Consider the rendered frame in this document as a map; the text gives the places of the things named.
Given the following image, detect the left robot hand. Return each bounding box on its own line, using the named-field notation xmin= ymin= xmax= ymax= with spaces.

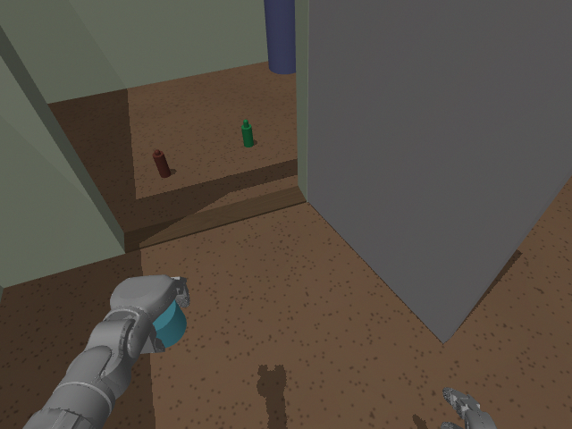
xmin=110 ymin=274 xmax=189 ymax=354

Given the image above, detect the left robot arm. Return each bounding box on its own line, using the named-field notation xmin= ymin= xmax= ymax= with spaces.
xmin=22 ymin=306 xmax=152 ymax=429

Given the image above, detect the right robot hand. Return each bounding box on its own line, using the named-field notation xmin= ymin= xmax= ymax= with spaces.
xmin=441 ymin=387 xmax=497 ymax=429

